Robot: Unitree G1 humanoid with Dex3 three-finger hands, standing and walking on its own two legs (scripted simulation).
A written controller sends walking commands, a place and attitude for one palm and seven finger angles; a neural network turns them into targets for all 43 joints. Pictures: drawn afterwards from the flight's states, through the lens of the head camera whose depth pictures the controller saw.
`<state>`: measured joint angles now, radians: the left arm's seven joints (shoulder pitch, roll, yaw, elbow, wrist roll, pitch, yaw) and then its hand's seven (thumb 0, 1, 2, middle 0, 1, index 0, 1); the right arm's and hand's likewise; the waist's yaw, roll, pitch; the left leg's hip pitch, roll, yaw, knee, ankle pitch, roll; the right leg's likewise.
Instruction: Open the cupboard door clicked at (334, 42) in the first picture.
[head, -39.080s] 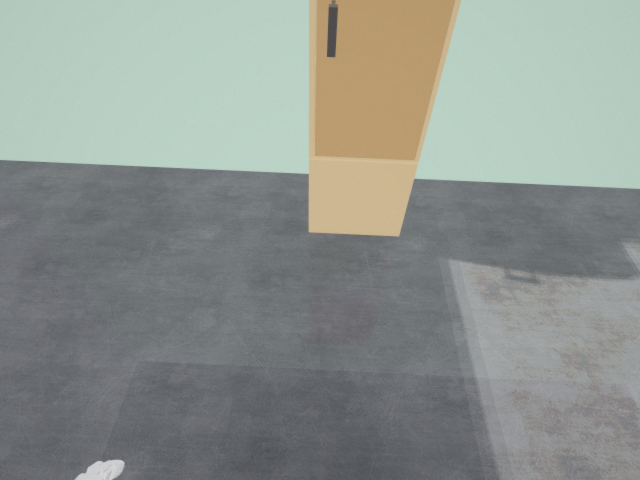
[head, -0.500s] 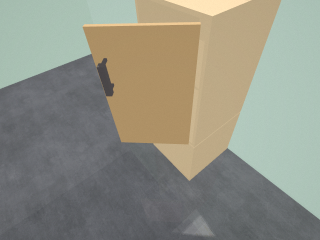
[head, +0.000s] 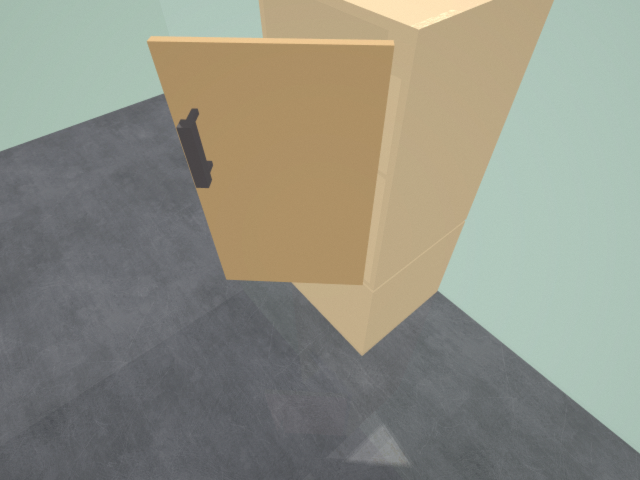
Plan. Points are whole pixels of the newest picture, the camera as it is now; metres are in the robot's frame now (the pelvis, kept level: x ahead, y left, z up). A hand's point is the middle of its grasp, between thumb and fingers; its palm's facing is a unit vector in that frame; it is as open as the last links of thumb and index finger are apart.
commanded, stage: look again from close up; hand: left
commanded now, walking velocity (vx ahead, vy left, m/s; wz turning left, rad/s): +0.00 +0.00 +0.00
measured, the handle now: (198, 148) +0.60 +0.24 +0.08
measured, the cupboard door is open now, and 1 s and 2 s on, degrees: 47 47 47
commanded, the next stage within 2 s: shuffle to correct the standing spot in 0.16 s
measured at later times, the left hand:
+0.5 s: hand out of the picture +0.01 +0.19 -0.18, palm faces +0.08 -0.98 -0.18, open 7.4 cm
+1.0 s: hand (208, 439) +0.21 +0.19 -0.18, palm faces +0.01 -0.97 -0.24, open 7.4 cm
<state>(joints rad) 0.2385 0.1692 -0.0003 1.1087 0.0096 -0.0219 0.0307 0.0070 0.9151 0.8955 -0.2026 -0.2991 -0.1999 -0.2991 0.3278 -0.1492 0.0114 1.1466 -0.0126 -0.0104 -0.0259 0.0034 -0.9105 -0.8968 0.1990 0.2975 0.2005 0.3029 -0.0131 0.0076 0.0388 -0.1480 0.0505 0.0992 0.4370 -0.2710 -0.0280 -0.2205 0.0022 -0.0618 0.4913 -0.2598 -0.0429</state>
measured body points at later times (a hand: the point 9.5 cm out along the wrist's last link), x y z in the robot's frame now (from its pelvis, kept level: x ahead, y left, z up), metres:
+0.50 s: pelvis +0.03 +0.02 -0.01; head +0.04 +0.02 +0.44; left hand +0.01 +0.24 -0.17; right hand +0.02 -0.21 -0.16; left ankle -0.01 +0.13 -0.74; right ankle +0.00 -0.09 -0.74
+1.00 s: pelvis +0.10 +0.01 -0.02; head +0.15 +0.00 +0.43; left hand +0.21 +0.24 -0.16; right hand +0.07 -0.21 -0.18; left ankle +0.01 +0.13 -0.68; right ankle +0.16 -0.09 -0.74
